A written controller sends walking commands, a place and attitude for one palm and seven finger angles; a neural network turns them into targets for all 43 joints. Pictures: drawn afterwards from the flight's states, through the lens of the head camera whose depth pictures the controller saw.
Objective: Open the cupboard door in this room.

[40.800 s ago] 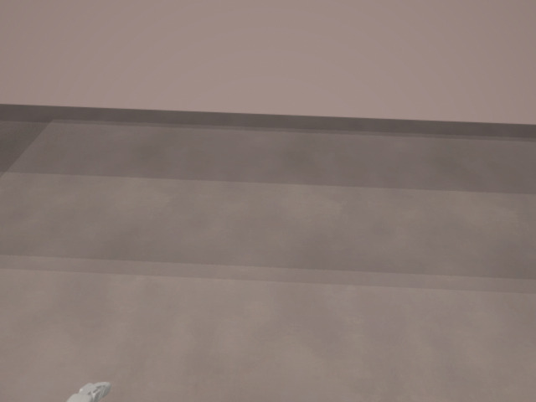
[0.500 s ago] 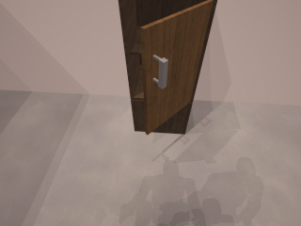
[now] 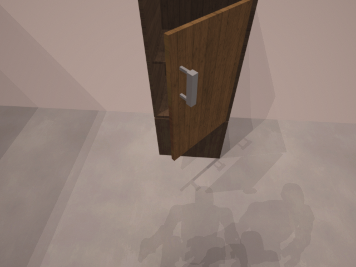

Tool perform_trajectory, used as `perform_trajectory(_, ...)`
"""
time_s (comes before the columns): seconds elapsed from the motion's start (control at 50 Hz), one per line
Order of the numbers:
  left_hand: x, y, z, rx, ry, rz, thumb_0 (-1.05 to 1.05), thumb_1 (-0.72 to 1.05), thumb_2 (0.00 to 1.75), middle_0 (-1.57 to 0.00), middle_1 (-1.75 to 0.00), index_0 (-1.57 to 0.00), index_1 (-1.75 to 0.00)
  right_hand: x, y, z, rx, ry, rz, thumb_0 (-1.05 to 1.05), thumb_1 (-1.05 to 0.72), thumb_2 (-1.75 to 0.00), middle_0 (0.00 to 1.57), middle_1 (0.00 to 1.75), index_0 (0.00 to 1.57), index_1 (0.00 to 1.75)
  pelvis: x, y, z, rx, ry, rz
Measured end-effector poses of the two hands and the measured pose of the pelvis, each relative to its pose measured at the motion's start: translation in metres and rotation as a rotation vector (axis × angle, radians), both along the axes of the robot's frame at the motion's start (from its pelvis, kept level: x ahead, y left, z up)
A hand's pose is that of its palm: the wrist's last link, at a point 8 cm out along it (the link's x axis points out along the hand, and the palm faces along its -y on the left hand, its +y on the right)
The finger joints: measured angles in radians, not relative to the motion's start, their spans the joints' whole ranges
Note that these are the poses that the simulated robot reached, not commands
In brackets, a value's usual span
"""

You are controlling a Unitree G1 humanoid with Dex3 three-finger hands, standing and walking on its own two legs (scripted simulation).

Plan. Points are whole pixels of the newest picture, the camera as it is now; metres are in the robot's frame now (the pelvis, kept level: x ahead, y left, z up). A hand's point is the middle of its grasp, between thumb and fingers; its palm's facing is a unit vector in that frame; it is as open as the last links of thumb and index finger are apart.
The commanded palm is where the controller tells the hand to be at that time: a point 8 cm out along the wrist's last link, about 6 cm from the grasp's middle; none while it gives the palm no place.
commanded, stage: look to check the result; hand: left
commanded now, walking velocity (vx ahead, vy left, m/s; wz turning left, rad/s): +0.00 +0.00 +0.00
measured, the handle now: (187, 86) +0.62 +0.01 +0.05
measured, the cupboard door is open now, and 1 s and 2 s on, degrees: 47 47 47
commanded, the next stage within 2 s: walk to a spot facing it in 0.02 s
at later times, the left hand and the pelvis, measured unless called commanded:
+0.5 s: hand out of the picture +0.06 +0.19 -0.18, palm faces -0.10 -0.97 -0.23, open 7.4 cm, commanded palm none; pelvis -0.01 +0.00 -0.01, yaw -8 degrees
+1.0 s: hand out of the picture +0.11 +0.15 -0.18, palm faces -0.35 -0.90 -0.24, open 7.4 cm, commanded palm none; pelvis -0.02 -0.02 -0.01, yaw -25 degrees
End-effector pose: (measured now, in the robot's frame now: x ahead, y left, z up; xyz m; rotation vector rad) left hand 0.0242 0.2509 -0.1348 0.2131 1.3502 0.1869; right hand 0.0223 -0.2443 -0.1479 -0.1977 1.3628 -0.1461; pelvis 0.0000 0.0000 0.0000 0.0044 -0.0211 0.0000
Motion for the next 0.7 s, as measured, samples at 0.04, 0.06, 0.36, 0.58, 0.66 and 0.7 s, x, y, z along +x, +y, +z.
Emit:
perform_trajectory(0.04, 0.004, 0.000, 0.000, 0.001, -0.008, -0.004, 0.01, 0.91, 0.90, -0.20, -0.30, -0.20, -0.30, 0.001, -0.003, 0.001, -0.004, -0.001, -0.001, 0.00, -0.90, -0.90, 0.20, 0.30, 0.20, 0.30, 0.001, -0.001, 0.000, 0.000, 0.000, 0.000)
perform_trajectory(0.06, 0.006, 0.000, 0.001, 0.002, -0.012, -0.006, 0.01, 0.91, 0.90, -0.20, -0.30, -0.20, -0.30, 0.001, -0.004, 0.001, -0.007, -0.002, -0.001, 0.00, -0.90, -0.90, 0.20, 0.30, 0.20, 0.30, 0.001, -0.001, 0.000, 0.000, 0.000, 0.000)
perform_trajectory(0.36, 0.023, -0.009, -0.007, -0.010, -0.006, -0.052, 0.01, 0.91, 0.90, -0.20, -0.30, -0.20, -0.30, -0.008, -0.005, -0.003, -0.012, -0.024, -0.088, 0.00, -0.90, -0.90, 0.20, 0.30, 0.20, 0.30, -0.002, -0.005, -0.006, -0.003, 0.003, -0.074)
perform_trajectory(0.58, 0.052, -0.018, -0.013, -0.028, -0.020, -0.151, 0.01, 0.91, 0.90, -0.20, -0.30, -0.20, -0.30, -0.061, -0.004, -0.011, -0.021, -0.001, -0.204, 0.00, -0.90, -0.90, 0.20, 0.30, 0.20, 0.30, -0.017, -0.006, -0.015, 0.017, 0.003, -0.178)
perform_trajectory(0.66, 0.072, -0.032, -0.005, -0.013, -0.070, -0.197, 0.01, 0.91, 0.90, -0.20, -0.30, -0.20, -0.30, -0.077, -0.015, -0.018, -0.005, 0.019, -0.229, 0.00, -0.90, -0.90, 0.20, 0.30, 0.20, 0.30, -0.020, -0.016, -0.016, 0.008, -0.001, -0.217)
perform_trajectory(0.7, 0.080, -0.038, -0.008, 0.002, -0.105, -0.228, 0.01, 0.91, 0.90, -0.20, -0.30, -0.20, -0.30, -0.080, -0.025, -0.027, 0.002, 0.012, -0.256, 0.00, -0.90, -0.90, 0.20, 0.30, 0.20, 0.30, -0.020, -0.026, -0.024, 0.020, 0.004, -0.237)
